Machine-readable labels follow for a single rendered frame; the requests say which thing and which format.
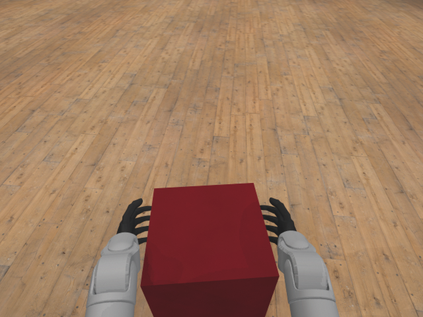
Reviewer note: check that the robot right forearm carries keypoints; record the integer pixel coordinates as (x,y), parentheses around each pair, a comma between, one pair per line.
(308,286)

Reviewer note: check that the carton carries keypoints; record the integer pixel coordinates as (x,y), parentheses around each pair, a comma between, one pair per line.
(208,253)

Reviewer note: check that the right robot hand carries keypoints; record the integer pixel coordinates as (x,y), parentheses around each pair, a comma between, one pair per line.
(282,220)

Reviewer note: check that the robot left forearm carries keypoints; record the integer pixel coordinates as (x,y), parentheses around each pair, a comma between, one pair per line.
(113,286)

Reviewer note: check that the left robot hand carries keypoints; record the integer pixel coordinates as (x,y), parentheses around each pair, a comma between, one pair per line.
(129,220)

